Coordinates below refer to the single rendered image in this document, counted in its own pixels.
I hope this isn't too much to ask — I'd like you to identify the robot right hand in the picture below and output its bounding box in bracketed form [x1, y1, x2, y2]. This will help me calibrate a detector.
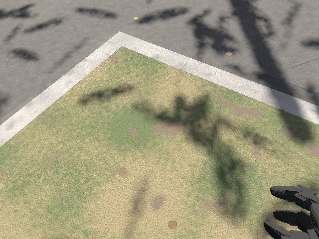
[263, 184, 319, 239]

